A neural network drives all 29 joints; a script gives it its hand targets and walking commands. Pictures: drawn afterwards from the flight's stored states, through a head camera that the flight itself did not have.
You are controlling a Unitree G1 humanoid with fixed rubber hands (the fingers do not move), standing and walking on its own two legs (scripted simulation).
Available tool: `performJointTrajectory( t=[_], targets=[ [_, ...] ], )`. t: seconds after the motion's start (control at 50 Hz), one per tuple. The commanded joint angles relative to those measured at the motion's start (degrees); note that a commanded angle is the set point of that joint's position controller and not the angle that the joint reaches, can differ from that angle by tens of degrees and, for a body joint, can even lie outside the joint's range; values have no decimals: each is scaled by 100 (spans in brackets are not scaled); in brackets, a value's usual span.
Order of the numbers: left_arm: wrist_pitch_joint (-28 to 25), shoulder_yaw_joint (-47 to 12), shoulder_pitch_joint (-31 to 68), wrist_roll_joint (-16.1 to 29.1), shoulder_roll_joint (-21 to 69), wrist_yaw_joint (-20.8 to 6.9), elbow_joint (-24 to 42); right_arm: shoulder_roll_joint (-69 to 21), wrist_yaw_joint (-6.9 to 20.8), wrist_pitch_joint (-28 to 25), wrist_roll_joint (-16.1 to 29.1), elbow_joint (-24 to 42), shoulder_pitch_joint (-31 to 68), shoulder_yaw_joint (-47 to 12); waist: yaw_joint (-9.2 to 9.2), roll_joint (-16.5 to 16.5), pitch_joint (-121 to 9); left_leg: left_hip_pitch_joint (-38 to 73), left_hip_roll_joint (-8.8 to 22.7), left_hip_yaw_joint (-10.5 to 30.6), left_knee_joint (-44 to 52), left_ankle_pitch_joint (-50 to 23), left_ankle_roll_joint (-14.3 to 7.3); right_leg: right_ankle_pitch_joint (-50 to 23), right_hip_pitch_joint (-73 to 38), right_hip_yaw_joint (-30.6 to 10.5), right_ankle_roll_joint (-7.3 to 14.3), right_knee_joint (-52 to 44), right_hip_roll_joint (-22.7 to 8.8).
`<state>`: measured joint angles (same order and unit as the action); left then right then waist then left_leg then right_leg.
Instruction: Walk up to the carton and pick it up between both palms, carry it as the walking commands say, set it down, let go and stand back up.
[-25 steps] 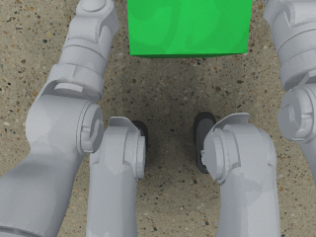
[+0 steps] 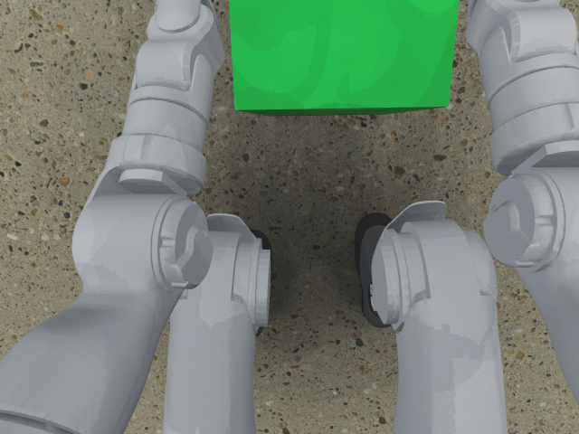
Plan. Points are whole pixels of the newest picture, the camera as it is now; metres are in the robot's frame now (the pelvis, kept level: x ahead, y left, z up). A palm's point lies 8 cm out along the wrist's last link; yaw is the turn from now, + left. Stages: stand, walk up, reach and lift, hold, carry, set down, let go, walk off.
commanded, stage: reach and lift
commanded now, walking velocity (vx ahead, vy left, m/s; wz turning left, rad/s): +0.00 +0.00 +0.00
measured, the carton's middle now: (332, 7) +0.54 -0.06 -0.23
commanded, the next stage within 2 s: none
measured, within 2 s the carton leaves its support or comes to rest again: leaves its support in 0.48 s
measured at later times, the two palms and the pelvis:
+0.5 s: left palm out of the picture +0.55 +0.08 -0.15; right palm out of the picture +0.54 -0.20 -0.15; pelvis +0.01 +0.00 +0.00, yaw +0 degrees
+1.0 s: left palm out of the picture +0.55 +0.07 -0.08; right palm out of the picture +0.54 -0.20 -0.08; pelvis +0.00 +0.00 +0.05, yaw +0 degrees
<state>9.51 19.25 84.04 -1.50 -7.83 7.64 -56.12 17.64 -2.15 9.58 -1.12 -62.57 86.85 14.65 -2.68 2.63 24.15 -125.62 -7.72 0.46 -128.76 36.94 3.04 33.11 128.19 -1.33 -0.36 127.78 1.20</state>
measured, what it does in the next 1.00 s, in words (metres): stands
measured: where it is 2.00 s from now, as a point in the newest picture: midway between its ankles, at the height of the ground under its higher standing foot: (312, 294)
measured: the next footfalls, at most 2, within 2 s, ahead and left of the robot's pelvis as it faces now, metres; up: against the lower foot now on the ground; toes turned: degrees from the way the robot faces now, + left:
none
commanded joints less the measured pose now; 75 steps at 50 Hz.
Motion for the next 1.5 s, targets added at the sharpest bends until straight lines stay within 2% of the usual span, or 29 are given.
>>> performJointTrajectory(
  t=[0.0, 0.06, 0.28, 0.46, 0.56, 0.7, 0.78, 0.94, 1.2, 1.48],
  targets=[
    [56, -1803, 2826, 317, 5097, -1422, 459, -5233, 1592, 107, 268, 541, 2402, -1464, -351, -26, -5815, 2032, -295, -392, 970, -1599, -172, -1872, -2984, 262, 105, -934, 487],
    [62, -1860, 2760, 369, 5181, -1446, 486, -5324, 1630, 145, 255, 578, 2262, -1499, -389, -54, -5769, 1918, -310, -394, 950, -1668, -188, -1988, -2974, 257, 109, -923, 484],
    [67, -2041, 2760, 451, 5392, -1400, 598, -5522, 1650, 191, 309, 633, 2213, -1655, -341, -55, -5881, 1811, -307, -425, 949, -1777, -194, -2134, -3061, 245, 129, -909, 495],
    [125, -2558, 3305, 793, 5876, -1174, 1339, -5744, 1507, 198, 659, 1733, 2914, -2108, -407, -57, -7981, 2856, -331, -420, 992, -2509, -143, -2835, -3934, 377, 80, -930, 540],
    [260, -2492, 3479, 567, 5934, -1085, 1446, -5873, 1476, 332, 542, 1646, 2926, -1993, -355, -26, -8287, 3081, -338, -442, 1192, -2257, -113, -2491, -3816, 482, 52, -1108, 560],
    [454, -2148, 3441, 255, 5895, -1098, 1389, -6276, 1500, 596, 246, 1295, 2641, -1722, -153, -224, -8092, 2823, -375, -551, 1534, -1751, -146, -2037, -3871, 469, 1, -1449, 613],
    [530, -2070, 3382, 195, 5948, -1145, 1411, -6429, 1496, 675, 142, 1387, 2644, -1713, -102, -361, -8239, 2798, -390, -580, 1675, -1749, -157, -2083, -4056, 457, -23, -1614, 642],
    [619, -1988, 3207, 94, 6026, -1226, 1406, -6569, 1430, 758, -48, 1500, 2499, -1677, -107, -489, -8324, 2673, -402, -599, 1902, -1803, -142, -2316, -4391, 419, -54, -1882, 667],
    [710, -2296, 2990, 153, 6282, -1234, 1738, -6960, 1308, 871, 28, 1884, 2262, -1989, -3, -557, -9213, 3131, -419, -612, 2221, -2202, -86, -2812, -5257, 370, -127, -2200, 729],
    [794, -1923, 2593, -206, 6570, -1246, 1307, -7044, 1298, 898, -291, 1571, 1974, -1571, -13, -428, -8605, 3409, -411, -525, 2902, -1857, -42, -2192, -4993, 400, -109, -2878, 744]
  ],
)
